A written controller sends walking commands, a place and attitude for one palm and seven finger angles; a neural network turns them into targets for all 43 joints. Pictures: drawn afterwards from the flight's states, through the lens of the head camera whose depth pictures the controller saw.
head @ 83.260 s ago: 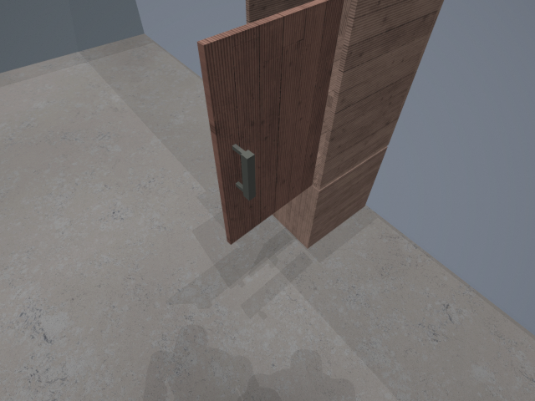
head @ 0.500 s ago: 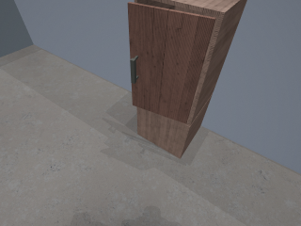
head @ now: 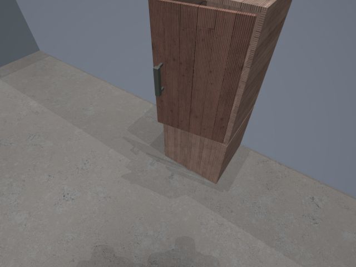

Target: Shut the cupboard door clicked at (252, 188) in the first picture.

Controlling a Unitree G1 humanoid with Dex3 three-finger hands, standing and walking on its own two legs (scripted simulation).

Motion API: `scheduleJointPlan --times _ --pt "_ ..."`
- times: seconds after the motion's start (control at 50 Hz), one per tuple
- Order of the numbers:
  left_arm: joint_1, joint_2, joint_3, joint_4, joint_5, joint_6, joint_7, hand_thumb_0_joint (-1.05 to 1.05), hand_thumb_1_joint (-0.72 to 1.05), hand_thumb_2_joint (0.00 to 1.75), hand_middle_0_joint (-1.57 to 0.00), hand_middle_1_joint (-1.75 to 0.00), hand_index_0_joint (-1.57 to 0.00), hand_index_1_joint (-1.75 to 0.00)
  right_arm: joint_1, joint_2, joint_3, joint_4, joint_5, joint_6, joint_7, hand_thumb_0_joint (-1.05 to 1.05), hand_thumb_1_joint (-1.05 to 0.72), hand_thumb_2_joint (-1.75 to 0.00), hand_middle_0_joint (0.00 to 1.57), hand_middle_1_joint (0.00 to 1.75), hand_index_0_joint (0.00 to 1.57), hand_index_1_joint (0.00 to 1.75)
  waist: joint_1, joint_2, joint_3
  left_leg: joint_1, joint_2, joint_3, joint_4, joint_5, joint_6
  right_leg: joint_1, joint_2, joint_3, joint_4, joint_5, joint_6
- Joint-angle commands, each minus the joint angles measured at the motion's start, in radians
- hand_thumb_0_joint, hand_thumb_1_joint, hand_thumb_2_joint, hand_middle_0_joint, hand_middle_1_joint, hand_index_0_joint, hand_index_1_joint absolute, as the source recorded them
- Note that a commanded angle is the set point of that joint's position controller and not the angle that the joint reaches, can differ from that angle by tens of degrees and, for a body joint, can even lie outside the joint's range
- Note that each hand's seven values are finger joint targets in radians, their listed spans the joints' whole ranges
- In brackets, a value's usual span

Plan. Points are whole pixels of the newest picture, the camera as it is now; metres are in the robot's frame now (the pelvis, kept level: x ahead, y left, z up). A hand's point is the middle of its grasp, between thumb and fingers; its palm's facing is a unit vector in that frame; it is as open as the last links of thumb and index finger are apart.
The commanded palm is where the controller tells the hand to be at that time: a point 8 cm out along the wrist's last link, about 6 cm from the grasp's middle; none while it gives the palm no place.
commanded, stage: look to check the result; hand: left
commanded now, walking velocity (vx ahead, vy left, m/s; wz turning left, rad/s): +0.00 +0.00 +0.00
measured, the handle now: (159, 79) +0.84 +0.13 -0.05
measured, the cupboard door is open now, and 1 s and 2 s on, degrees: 10 10 10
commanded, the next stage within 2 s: walk to a spot facing it in 0.18 s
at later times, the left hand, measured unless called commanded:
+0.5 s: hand out of the picture +0.00 +0.16 -0.18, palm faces +0.05 -0.98 -0.19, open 7.4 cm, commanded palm none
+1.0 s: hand out of the picture +0.08 +0.17 -0.18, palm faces -0.14 -0.95 -0.28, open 7.4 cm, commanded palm none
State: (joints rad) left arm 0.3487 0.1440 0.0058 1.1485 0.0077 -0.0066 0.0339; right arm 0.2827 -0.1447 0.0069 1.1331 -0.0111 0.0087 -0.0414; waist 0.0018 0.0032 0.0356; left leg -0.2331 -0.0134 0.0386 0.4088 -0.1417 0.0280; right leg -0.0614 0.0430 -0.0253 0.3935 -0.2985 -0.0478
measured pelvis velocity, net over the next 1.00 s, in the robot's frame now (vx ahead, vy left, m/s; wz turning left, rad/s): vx -0.01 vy -0.02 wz -0.21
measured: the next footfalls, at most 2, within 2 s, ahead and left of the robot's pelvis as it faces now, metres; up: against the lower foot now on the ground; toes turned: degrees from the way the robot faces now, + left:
left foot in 1.44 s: +0.09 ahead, +0.11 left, +0.00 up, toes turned -15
right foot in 1.74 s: +0.15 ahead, -0.13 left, +0.00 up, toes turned -20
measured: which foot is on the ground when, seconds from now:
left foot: down 0.00-0.98, up 1.00-1.00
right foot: down 0.00-1.00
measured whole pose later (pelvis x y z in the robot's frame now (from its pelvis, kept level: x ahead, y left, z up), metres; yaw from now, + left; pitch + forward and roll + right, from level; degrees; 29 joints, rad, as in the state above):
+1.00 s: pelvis -0.01 -0.02 -0.02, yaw -12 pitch +0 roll +1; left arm 0.22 0.19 0.07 0.98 0.03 0.03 0.01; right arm 0.19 -0.21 -0.06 1.00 -0.02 0.05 -0.04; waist 0.01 0.03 0.08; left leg -0.36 0.11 0.18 0.69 -0.34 -0.01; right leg -0.26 0.09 0.02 0.65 -0.39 -0.09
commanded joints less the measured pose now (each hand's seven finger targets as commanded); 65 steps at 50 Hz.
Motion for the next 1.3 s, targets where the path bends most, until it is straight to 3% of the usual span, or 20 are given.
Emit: scheduleJointPlan --times 0.0,0.26,0.34,0.42,0.5,0.68,0.76,0.82,0.86,0.88,0.9,0.92,0.94,0.96,0.98,1.0,1.04,1.2,1.24,1.28 --pt "0.073 0.103 0.016 -0.017 0.001 -0.007 0.008 0.0 0.9 0.9 -0.2 -0.3 -0.2 -0.3 0.053 -0.12 -0.017 -0.025 -0.001 -0.011 -0.006 0.0 -0.9 -0.9 0.2 0.3 0.2 0.3 -0.009 -0.008 0.064 0.084 0.114 -0.126 -0.06 0.066 0.02 -0.145 -0.133 0.111 -0.116 0.096 -0.01" --pt "0.037 0.122 0.017 -0.024 0.001 -0.01 0.006 0.0 0.9 0.9 -0.2 -0.3 -0.2 -0.3 0.018 -0.139 -0.018 -0.029 -0.002 -0.012 -0.005 0.0 -0.9 -0.9 0.2 0.3 0.2 0.3 -0.009 -0.005 0.052 0.101 0.116 -0.117 -0.051 0.103 0.014 -0.122 -0.14 0.114 -0.126 0.154 -0.008" --pt "0.05 0.11 0.026 -0.037 0.0 0.003 0.012 0.0 0.9 0.9 -0.2 -0.3 -0.2 -0.3 0.03 -0.11 -0.016 -0.039 -0.003 -0.001 -0.003 0.0 -0.9 -0.9 0.2 0.3 0.2 0.3 -0.004 -0.009 0.04 0.044 0.102 -0.123 -0.001 0.139 0.011 -0.092 -0.158 0.079 -0.063 0.184 -0.006" --pt "0.048 0.102 0.02 -0.031 0.002 -0.001 0.009 0.0 0.9 0.9 -0.2 -0.3 -0.2 -0.3 0.027 -0.111 -0.016 -0.029 0.0 -0.005 -0.008 0.0 -0.9 -0.9 0.2 0.3 0.2 0.3 -0.004 -0.008 0.04 0.112 0.122 -0.105 -0.013 0.141 0.011 -0.131 -0.139 0.116 -0.11 0.21 -0.006" --pt "0.029 0.117 0.042 -0.052 0.005 0.02 0.007 0.0 0.9 0.9 -0.2 -0.3 -0.2 -0.3 0.036 -0.12 -0.036 -0.04 -0.004 0.015 -0.015 0.0 -0.9 -0.9 0.2 0.3 0.2 0.3 -0.015 -0.005 0.072 0.07 0.135 -0.058 0.044 0.063 -0.001 -0.172 -0.138 0.161 -0.059 0.233 -0.024" --pt "-0.003 0.14 0.082 -0.128 0.015 0.038 -0.007 0.0 0.9 0.9 -0.2 -0.3 -0.2 -0.3 0.001 -0.143 -0.071 -0.126 -0.006 0.021 -0.021 0.0 -0.9 -0.9 0.2 0.3 0.2 0.3 -0.013 0.0 0.016 0.036 0.168 -0.022 0.113 -0.015 -0.001 -0.231 -0.115 0.242 0.048 0.276 -0.044" --pt "-0.016 0.138 0.086 -0.157 0.017 0.039 -0.012 0.0 0.9 0.9 -0.2 -0.3 -0.2 -0.3 -0.009 -0.165 -0.081 -0.15 -0.008 0.018 -0.02 0.0 -0.9 -0.9 0.2 0.3 0.2 0.3 -0.007 0.052 -0.014 0.058 0.219 -0.06 0.074 -0.022 0.026 -0.27 -0.069 0.224 0.119 0.243 -0.027" --pt "-0.018 0.125 0.085 -0.174 0.018 0.038 -0.015 0.0 0.9 0.9 -0.2 -0.3 -0.2 -0.3 -0.01 -0.202 -0.09 -0.164 -0.009 0.015 -0.02 0.0 -0.9 -0.9 0.2 0.3 0.2 0.3 0.002 0.104 -0.053 0.082 0.307 -0.117 0.014 0.012 0.075 -0.295 -0.022 0.163 0.257 0.174 -0.006" --pt "-0.018 0.115 0.085 -0.185 0.018 0.043 -0.021 0.0 0.9 0.9 -0.2 -0.3 -0.2 -0.3 -0.029 -0.224 -0.094 -0.175 -0.014 0.012 -0.016 0.0 -0.9 -0.9 0.2 0.3 0.2 0.3 0.015 0.163 -0.067 0.072 0.383 -0.155 -0.044 0.025 0.124 -0.299 -0.002 0.085 0.353 -0.066 0.011" --pt "-0.014 0.108 0.087 -0.19 0.02 0.046 -0.026 0.0 0.9 0.9 -0.2 -0.3 -0.2 -0.3 -0.049 -0.23 -0.095 -0.186 -0.017 0.011 -0.013 0.0 -0.9 -0.9 0.2 0.3 0.2 0.3 0.025 0.163 -0.058 0.041 0.399 -0.131 -0.042 0.027 0.13 -0.276 -0.018 0.052 0.349 -0.117 0.018" --pt "-0.003 0.11 0.088 -0.19 0.022 0.048 -0.029 0.0 0.9 0.9 -0.2 -0.3 -0.2 -0.3 -0.071 -0.23 -0.093 -0.194 -0.017 0.013 -0.011 0.0 -0.9 -0.9 0.2 0.3 0.2 0.3 0.035 0.145 -0.051 -0.019 0.382 -0.094 -0.015 0.01 0.113 -0.212 -0.033 0.052 0.287 -0.09 0.017" --pt "0.034 0.118 0.09 -0.186 0.025 0.045 -0.029 0.0 0.9 0.9 -0.2 -0.3 -0.2 -0.3 -0.102 -0.222 -0.09 -0.207 -0.013 0.017 -0.008 0.0 -0.9 -0.9 0.2 0.3 0.2 0.3 0.061 0.063 -0.038 -0.087 0.326 -0.033 0.064 -0.039 0.072 -0.147 -0.047 0.09 0.163 0.036 0.01" --pt "0.036 0.171 0.097 -0.193 0.036 0.034 -0.022 0.0 0.9 0.9 -0.2 -0.3 -0.2 -0.3 -0.114 -0.175 -0.087 -0.222 -0.007 0.023 -0.006 0.0 -0.9 -0.9 0.2 0.3 0.2 0.3 0.059 -0.133 -0.01 -0.162 0.186 0.065 0.243 -0.162 -0.001 -0.144 -0.155 0.283 -0.01 0.187 -0.016" --pt "0.044 0.238 0.11 -0.188 0.04 0.029 -0.007 0.0 0.9 0.9 -0.2 -0.3 -0.2 -0.3 -0.159 -0.126 -0.079 -0.249 -0.004 0.032 -0.002 0.0 -0.9 -0.9 0.2 0.3 0.2 0.3 0.072 -0.298 0.034 -0.311 0.043 0.09 0.48 -0.398 -0.053 -0.116 -0.316 0.53 -0.105 0.407 -0.047" --pt "0.044 0.214 0.099 -0.184 0.025 0.028 0.004 0.0 0.9 0.9 -0.2 -0.3 -0.2 -0.3 -0.159 -0.152 -0.084 -0.236 -0.008 0.049 -0.002 0.0 -0.9 -0.9 0.2 0.3 0.2 0.3 0.06 -0.232 0.048 -0.308 0.047 -0.035 0.608 -0.399 -0.048 -0.148 -0.31 0.517 -0.107 0.501 -0.043" --pt "-0.016 0.216 0.1 -0.193 0.024 0.03 0.009 0.0 0.9 0.9 -0.2 -0.3 -0.2 -0.3 -0.125 -0.137 -0.087 -0.223 -0.005 0.051 -0.002 0.0 -0.9 -0.9 0.2 0.3 0.2 0.3 0.023 -0.169 0.043 -0.335 0.043 -0.067 0.686 -0.357 -0.049 -0.121 -0.292 0.467 -0.061 0.555 -0.07" --pt "-0.05 0.197 0.098 -0.212 0.019 0.023 0.013 0.0 0.9 0.9 -0.2 -0.3 -0.2 -0.3 -0.098 -0.128 -0.084 -0.213 -0.005 0.045 0.0 0.0 -0.9 -0.9 0.2 0.3 0.2 0.3 0.007 -0.087 -0.023 -0.341 0.05 -0.081 0.722 -0.298 -0.058 -0.031 -0.257 0.391 0.001 0.648 -0.108" --pt "0.018 0.179 0.102 -0.201 0.02 0.019 0.016 0.0 0.9 0.9 -0.2 -0.3 -0.2 -0.3 -0.156 -0.122 -0.071 -0.233 -0.004 0.041 -0.007 0.0 -0.9 -0.9 0.2 0.3 0.2 0.3 0.036 -0.102 -0.058 -0.331 0.038 -0.075 0.587 -0.286 -0.074 0.09 -0.223 0.397 -0.005 0.69 -0.114" --pt "0.037 0.168 0.096 -0.189 0.021 0.007 0.016 0.0 0.9 0.9 -0.2 -0.3 -0.2 -0.3 -0.138 -0.107 -0.064 -0.225 -0.004 0.029 0.001 0.0 -0.9 -0.9 0.2 0.3 0.2 0.3 0.041 -0.092 -0.084 -0.301 0.039 -0.068 0.499 -0.28 -0.068 0.123 -0.227 0.413 -0.038 0.557 -0.125" --pt "0.034 0.162 0.087 -0.176 0.023 -0.005 0.01 0.0 0.9 0.9 -0.2 -0.3 -0.2 -0.3 -0.141 -0.103 -0.058 -0.221 -0.003 0.013 0.01 0.0 -0.9 -0.9 0.2 0.3 0.2 0.3 0.046 -0.098 -0.048 -0.248 0.045 -0.06 0.379 -0.286 -0.059 0.075 -0.244 0.438 -0.085 0.392 -0.155"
